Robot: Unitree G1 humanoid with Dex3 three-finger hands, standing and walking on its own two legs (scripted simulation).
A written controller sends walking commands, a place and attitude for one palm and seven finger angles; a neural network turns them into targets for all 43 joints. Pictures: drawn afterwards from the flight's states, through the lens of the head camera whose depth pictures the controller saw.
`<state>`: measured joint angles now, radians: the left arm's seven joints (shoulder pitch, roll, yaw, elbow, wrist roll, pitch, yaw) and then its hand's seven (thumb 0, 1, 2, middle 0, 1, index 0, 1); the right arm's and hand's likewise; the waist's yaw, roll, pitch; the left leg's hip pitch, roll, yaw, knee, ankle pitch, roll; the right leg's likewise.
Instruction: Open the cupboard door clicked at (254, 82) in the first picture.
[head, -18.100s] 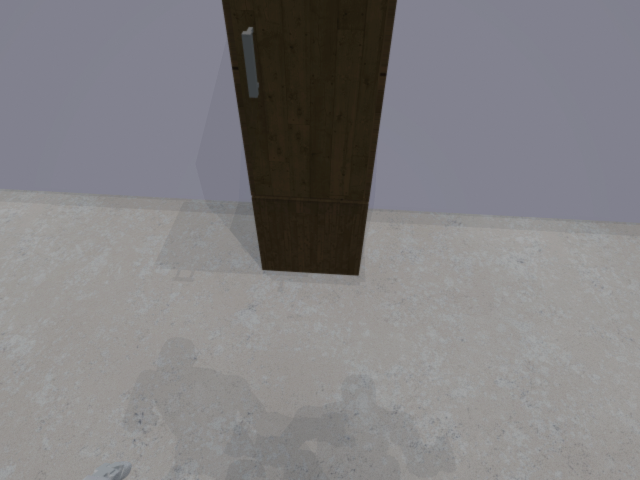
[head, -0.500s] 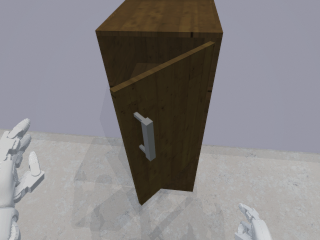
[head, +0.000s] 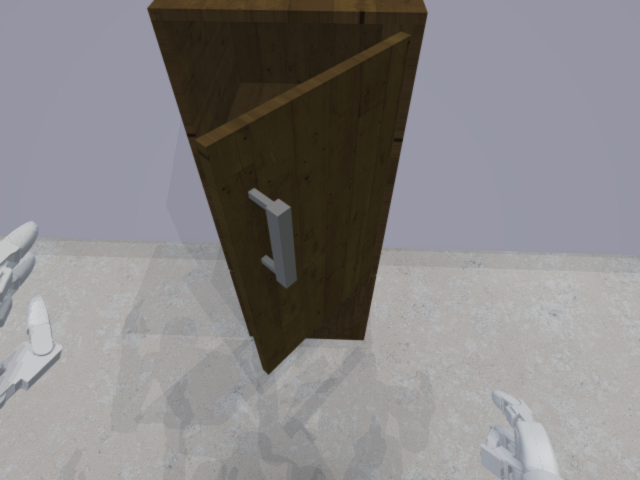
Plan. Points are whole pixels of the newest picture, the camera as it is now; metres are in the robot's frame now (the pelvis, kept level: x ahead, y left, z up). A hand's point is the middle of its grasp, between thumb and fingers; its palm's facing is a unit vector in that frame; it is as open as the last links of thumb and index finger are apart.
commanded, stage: step back with the hand held close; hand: left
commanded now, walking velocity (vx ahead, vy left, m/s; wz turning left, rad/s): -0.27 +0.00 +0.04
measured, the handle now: (272, 240) +0.39 +0.09 +0.09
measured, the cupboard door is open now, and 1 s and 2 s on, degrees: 49 49 49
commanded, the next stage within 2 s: stop stepping back and stand still in 0.76 s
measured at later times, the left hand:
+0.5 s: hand out of the picture +0.09 +0.30 +0.15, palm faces +0.48 -0.75 -0.46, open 7.4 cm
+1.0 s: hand out of the picture +0.01 +0.32 +0.17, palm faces +0.36 -0.85 -0.39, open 7.4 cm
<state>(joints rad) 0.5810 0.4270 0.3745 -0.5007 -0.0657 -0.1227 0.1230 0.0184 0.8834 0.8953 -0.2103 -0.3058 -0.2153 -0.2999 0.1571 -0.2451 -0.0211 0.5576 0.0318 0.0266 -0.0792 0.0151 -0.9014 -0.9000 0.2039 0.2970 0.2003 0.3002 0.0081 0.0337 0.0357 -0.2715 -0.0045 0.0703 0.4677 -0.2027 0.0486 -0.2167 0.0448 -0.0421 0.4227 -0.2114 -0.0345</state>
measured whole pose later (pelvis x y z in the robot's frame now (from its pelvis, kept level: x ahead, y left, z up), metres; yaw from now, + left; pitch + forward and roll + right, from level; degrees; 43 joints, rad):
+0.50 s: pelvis -0.09 +0.03 -0.01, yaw +4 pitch +0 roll -3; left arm 0.53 0.40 0.42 -0.54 -0.03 -0.20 0.14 0.02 0.88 0.90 -0.21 -0.31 -0.21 -0.30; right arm 0.18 -0.20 0.01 0.58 0.01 -0.07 -0.06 0.02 -0.90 -0.90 0.21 0.30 0.20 0.30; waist 0.03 0.02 0.07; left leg -0.45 -0.03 0.05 0.52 -0.12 0.08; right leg -0.29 0.06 0.02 0.54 -0.26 -0.01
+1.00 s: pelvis -0.21 +0.06 +0.00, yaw +0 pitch +6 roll -6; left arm 0.54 0.47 0.41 -0.65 -0.07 -0.19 0.15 0.02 0.89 0.90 -0.21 -0.31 -0.21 -0.30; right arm 0.16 -0.15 0.02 0.61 -0.01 -0.14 -0.05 0.01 -0.90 -0.90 0.21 0.30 0.20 0.30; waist 0.00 -0.03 -0.03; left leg -0.46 0.01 0.03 0.16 0.09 0.01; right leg -0.09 0.09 -0.05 0.62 -0.59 -0.04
